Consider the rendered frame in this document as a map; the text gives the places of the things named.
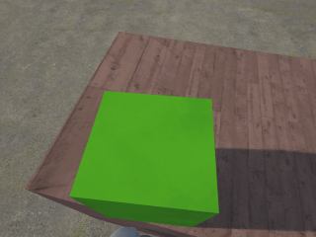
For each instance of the pedestal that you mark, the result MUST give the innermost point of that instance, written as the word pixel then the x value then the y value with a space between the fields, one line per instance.
pixel 264 129

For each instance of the left robot thigh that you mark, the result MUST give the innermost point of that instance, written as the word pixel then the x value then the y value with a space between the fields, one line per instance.
pixel 126 232

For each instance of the carton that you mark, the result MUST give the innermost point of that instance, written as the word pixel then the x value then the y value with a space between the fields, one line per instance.
pixel 150 158

